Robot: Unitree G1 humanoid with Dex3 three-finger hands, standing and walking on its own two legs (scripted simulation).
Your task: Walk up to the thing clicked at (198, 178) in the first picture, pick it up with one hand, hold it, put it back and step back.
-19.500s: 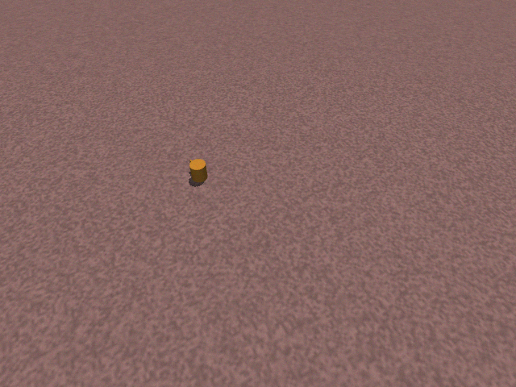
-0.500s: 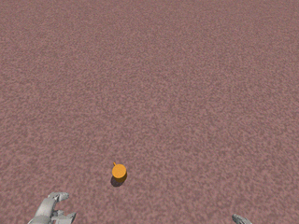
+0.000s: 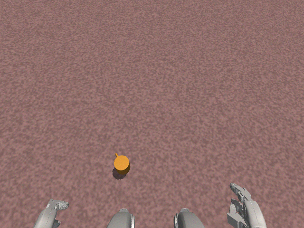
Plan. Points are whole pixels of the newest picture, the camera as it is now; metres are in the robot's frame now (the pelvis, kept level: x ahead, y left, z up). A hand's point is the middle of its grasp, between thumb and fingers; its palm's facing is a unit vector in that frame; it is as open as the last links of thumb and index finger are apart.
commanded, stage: rise first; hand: left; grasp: from above
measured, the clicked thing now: (121, 162) +0.48 +0.18 -0.64
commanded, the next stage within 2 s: none
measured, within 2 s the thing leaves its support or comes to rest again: neither
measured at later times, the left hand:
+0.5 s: hand (82, 207) +0.21 +0.25 -0.28, palm faces -0.42 -0.56 -0.71, open 14.0 cm
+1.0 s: hand (99, 181) +0.32 +0.24 -0.43, palm faces -0.49 -0.13 -0.86, open 13.6 cm
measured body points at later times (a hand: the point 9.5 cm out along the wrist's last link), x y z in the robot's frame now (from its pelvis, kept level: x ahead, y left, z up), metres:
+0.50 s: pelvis -0.04 -0.01 -0.14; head +0.12 +0.00 +0.28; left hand +0.23 +0.28 -0.24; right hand +0.16 -0.28 -0.24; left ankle +0.00 +0.12 -0.66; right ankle +0.01 -0.14 -0.66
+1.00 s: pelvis -0.09 -0.01 -0.28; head +0.11 +0.02 +0.12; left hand +0.35 +0.24 -0.38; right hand -0.03 -0.29 -0.40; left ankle +0.00 +0.12 -0.66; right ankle +0.01 -0.14 -0.66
